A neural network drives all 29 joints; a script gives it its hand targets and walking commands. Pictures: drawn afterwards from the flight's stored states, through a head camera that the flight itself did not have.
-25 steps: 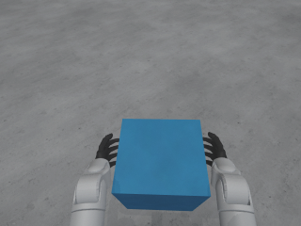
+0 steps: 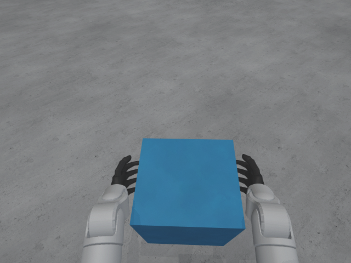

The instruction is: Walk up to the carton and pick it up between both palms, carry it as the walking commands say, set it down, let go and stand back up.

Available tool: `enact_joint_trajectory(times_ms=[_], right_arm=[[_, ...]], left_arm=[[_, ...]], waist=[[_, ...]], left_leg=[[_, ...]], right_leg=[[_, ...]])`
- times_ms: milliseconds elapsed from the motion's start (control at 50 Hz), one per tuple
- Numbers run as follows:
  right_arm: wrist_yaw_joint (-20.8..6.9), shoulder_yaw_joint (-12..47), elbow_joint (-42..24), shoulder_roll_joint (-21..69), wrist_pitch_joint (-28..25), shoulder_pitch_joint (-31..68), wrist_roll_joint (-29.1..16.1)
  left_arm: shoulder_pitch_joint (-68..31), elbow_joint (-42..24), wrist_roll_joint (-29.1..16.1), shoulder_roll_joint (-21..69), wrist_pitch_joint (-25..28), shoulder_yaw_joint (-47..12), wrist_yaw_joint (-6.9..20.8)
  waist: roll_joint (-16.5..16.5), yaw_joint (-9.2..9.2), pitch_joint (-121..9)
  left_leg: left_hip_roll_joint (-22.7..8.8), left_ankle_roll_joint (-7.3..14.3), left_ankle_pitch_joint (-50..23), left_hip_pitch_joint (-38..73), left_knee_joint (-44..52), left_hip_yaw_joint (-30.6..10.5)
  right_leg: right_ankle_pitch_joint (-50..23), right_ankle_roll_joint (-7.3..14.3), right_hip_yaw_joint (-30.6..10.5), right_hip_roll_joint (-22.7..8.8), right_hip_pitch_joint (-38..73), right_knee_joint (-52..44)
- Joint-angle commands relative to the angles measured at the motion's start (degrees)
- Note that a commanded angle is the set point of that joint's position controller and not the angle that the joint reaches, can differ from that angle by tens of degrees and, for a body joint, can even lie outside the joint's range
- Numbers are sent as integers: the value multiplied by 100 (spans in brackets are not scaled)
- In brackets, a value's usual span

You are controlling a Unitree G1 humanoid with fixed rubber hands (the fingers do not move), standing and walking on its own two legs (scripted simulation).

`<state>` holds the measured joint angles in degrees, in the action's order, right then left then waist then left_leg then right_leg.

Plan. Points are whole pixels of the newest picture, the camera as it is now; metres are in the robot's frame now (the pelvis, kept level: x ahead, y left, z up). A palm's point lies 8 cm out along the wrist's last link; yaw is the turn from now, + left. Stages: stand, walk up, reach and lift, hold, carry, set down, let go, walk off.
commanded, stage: carry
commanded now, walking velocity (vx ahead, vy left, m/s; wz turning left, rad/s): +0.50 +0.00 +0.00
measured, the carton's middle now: (186, 196) +0.29 +0.00 -0.04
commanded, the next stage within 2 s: none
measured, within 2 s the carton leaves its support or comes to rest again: neither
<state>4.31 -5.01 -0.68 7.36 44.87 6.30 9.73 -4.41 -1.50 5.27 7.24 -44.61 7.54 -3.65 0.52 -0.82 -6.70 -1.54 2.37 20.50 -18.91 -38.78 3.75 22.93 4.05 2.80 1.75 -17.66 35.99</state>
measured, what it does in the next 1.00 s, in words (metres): walks ahead: right foot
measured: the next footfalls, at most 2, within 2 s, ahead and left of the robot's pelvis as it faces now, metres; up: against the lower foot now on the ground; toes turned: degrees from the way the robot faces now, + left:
right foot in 0.76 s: +0.19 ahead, -0.07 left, +0.00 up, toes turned +3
left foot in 1.12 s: +0.24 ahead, +0.13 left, +0.00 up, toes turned +0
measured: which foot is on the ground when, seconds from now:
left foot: down 0.00-0.76, up 0.78-1.00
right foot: down 0.00-0.52, up 0.54-0.74, down 0.76-1.00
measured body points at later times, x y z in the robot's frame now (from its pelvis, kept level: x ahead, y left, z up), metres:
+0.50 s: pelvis +0.03 +0.01 +0.00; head +0.02 +0.04 +0.45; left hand +0.29 +0.17 +0.04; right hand +0.31 -0.13 +0.07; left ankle -0.01 +0.13 -0.73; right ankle -0.05 -0.07 -0.73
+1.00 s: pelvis +0.15 +0.00 +0.01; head +0.19 -0.01 +0.46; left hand +0.42 +0.16 +0.07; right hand +0.44 -0.14 +0.07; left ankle +0.15 +0.13 -0.69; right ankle +0.11 -0.06 -0.72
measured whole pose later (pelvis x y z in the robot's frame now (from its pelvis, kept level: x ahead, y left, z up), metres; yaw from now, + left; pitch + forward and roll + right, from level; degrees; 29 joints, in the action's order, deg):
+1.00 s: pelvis +0.15 +0.00 +0.01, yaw +2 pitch +4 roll +3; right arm 5.2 -3.7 -21.6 7.7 68.0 9.9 7.8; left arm -5.4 -24.8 4.9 7.3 -67.3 6.5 -4.7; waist 2.2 -0.9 1.3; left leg -0.8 -0.8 24.0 -27.2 -46.7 4.0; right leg 18.7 5.0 4.6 0.4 -14.2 29.1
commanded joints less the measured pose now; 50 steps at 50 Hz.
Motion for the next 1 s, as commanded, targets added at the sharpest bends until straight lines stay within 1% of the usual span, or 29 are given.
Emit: enact_joint_trajectory(times_ms=[0, 60, 80, 120, 180, 220, 280, 320, 360, 400, 440, 460, 480, 500, 520, 540, 560, 600, 640, 680, 700, 720, 740, 760, 800, 840, 860, 920, 980], right_arm=[[-1181, 3420, -740, 4383, -68, 2724, -1431], [-1210, 3628, -1017, 4438, 19, 3181, -1762], [-1205, 3732, -1371, 4428, 115, 3214, -1899], [-1127, 4270, -2635, 4659, 492, 3453, -2582], [-1105, 4004, -1939, 4603, 1000, 2761, -2306], [-1099, 4139, -2442, 4557, 1260, 2899, -2403], [-1097, 4181, -2671, 4548, 1580, 3186, -2458], [-1122, 4285, -2769, 4732, 1726, 3283, -2625], [-1188, 3700, -1731, 4638, 1635, 3030, -2228], [-1243, 3603, -1738, 4758, 1500, 2861, -2254], [-1261, 3557, -1723, 4873, 1420, 2578, -2269], [-1273, 3707, -2001, 4931, 1403, 2733, -2427], [-1267, 3633, -1983, 4786, 1392, 2724, -2347], [-1258, 3866, -2329, 4868, 1467, 2843, -2580], [-1239, 3854, -2402, 4893, 1524, 2875, -2585], [-1236, 4063, -2563, 4996, 1630, 2958, -2729], [-1235, 3976, -2515, 4876, 1701, 3146, -2619], [-1184, 3626, -2066, 4690, 1640, 3008, -2201], [-1158, 4045, -2963, 4800, 1743, 3211, -2482], [-1154, 4140, -3012, 4772, 1859, 3483, -2505], [-1150, 4227, -3013, 4747, 1930, 3686, -2542], [-1141, 4345, -3131, 4791, 2031, 3811, -2590], [-1153, 4339, -2968, 4806, 2101, 3784, -2655], [-1119, 4294, -2681, 4936, 2161, 3455, -2617], [-1163, 4336, -2594, 5074, 2207, 3252, -2665], [-1165, 4363, -2911, 5257, 2111, 3414, -2802], [-1136, 4296, -2798, 5305, 2134, 3183, -2735], [-1111, 4373, -3066, 5349, 2135, 3319, -2851], [-1105, 4302, -3112, 5230, 2247, 3173, -2765]], left_arm=[[-2850, -895, -1139, 4148, 3, -3831, 1189], [-3039, -1001, -1292, 4276, -93, -3943, 1139], [-3179, -1346, -1478, 4396, -187, -4126, 1129], [-3722, -2803, -2215, 4597, -599, -4730, 1081], [-3396, -2395, -2042, 4513, -1058, -4508, 1094], [-3174, -2473, -2157, 4600, -1348, -4580, 1106], [-3152, -2369, -2250, 4555, -1686, -4465, 1120], [-3232, -2646, -2298, 4571, -1818, -4506, 1114], [-3145, -1923, -1788, 4417, -1731, -4038, 1112], [-3448, -2318, -1847, 4495, -1606, -4192, 1080], [-3566, -2526, -1952, 4622, -1526, -4340, 1049], [-3818, -2875, -2078, 4736, -1521, -4580, 1043], [-3943, -2911, -2151, 4743, -1547, -4601, 1064], [-4233, -3445, -2355, 4614, -1650, -4836, 1032], [-4235, -3304, -2391, 4682, -1740, -4847, 1025], [-4161, -3423, -2499, 4747, -1803, -4929, 1034], [-3838, -2994, -2314, 4737, -1861, -4667, 1051], [-3276, -2041, -1927, 4673, -1827, -4126, 1092], [-3345, -2673, -2319, 4933, -1927, -4519, 1148], [-3353, -2690, -2342, 4927, -1966, -4477, 1187], [-3576, -2710, -2416, 4876, -2001, -4473, 1206], [-3485, -2627, -2496, 4893, -2091, -4481, 1237], [-3812, -2811, -2542, 4700, -2135, -4453, 1222], [-3665, -2628, -2500, 4717, -2234, -4396, 1214], [-3580, -2815, -2379, 4868, -2228, -4411, 1226], [-3848, -3352, -2625, 4981, -2218, -4594, 1245], [-3755, -3435, -2592, 4923, -2229, -4545, 1250], [-4154, -4055, -2768, 4888, -2196, -4691, 1214], [-3764, -3903, -2648, 4876, -2326, -4672, 1223]], waist=[[458, 148, -1785], [672, 122, -1550], [362, 103, -1650], [-874, 77, -1562], [-1250, 100, -1474], [-540, 130, -1512], [1198, 177, -1799], [1638, 248, -1374], [874, 278, -1200], [393, 220, -1328], [16, 29, -1551], [-711, -62, -1664], [-2132, -84, -1743], [-2774, -105, -1517], [-2194, -105, -1362], [-1358, -112, -1219], [-984, -140, -1107], [-940, -57, -846], [-823, -50, -855], [-608, 117, -899], [-264, 174, -963], [623, 211, -1043], [1437, 170, -1441], [1804, 177, -1552], [976, 219, -1460], [275, 201, -1681], [568, 205, -1792], [528, 213, -1925], [582, 213, -1833]], left_leg=[[-248, 420, -656, 472, 417, -261], [-136, 325, -146, 813, 778, -92], [-264, 393, -516, 1184, 934, -332], [-1008, 631, -1475, 1840, 1347, -1246], [-1398, 767, -2136, 2227, 1338, -1583], [-949, 493, -1625, 1733, 964, -941], [-145, 75, -317, -533, -398, 79], [90, -52, 1009, -2051, -344, 164], [93, -120, 1170, -2086, -106, 152], [157, -115, 724, -1637, 409, 286], [133, -9, -252, 93, 1430, 331], [-59, 174, -766, 1665, 2022, -153], [-1140, 554, -2245, 2970, 2058, -1676], [-1750, 928, -4477, 4052, 1956, -2531], [-1807, 928, -5834, 4528, 1572, -2313], [-1756, 814, -5521, 4229, 1623, -2060], [-1841, 875, -4268, 3790, 1906, -1953], [-1672, 787, -3260, 3025, 2117, -1525], [-1440, 674, -2939, 2464, 2152, -1125], [-1246, 439, -2161, 1764, 1817, -596], [-912, 248, -2234, 1160, 1146, -261], [-452, -45, -2227, 205, 60, 182], [31, -262, -1046, -880, -1167, 487], [251, -239, 1077, -1829, -1852, 224], [116, -169, 1216, -1801, -1844, -236], [81, -236, 920, -1889, -1266, -97], [114, -296, 766, -2038, -1143, 23], [339, -284, 137, -1674, -567, 269], [328, -150, -541, -782, -121, 251]], right_leg=[[-2099, 435, -958, -1051, 1160, -687], [-2127, 506, -1176, -1269, 800, -823], [-2195, 372, -978, -1170, 578, -641], [-1349, 72, -262, -672, -134, 16], [-303, -64, -71, -439, -598, -142], [-995, 52, -287, -548, 219, -705], [-3377, 499, -1613, -1575, 2544, -793], [-4177, 862, -2303, -2027, 3401, -1263], [-3866, 935, -2316, -2088, 3372, -1523], [-3675, 778, -1953, -1933, 3209, -1376], [-3102, 404, -1061, -1573, 2132, -884], [-3220, 67, -285, -1133, 850, -10], [-1814, -282, 398, -458, -762, 1231], [493, -333, 444, -40, -2186, 1946], [700, -222, 136, -268, -2732, 2084], [800, -177, 121, -333, -2669, 1891], [1001, -251, 207, -336, -2533, 1501], [866, -313, 300, -320, -1832, 640], [231, -283, 512, -164, -1127, 92], [-665, -247, 717, -65, -85, -823], [-1200, -172, 450, -41, 808, -1147], [-2123, 106, -623, -642, 1798, -1283], [-3641, 634, -2170, -1691, 2925, -1441], [-6143, 943, -2785, -2271, 3883, -1227], [-6605, 1035, -2590, -2303, 3378, -1304], [-6876, 742, -1811, -2066, 3755, -1078], [-7209, 625, -1618, -1934, 3974, -981], [-7543, 435, -1135, -1705, 3735, -944], [-6864, 339, -660, -1490, 2715, -947]])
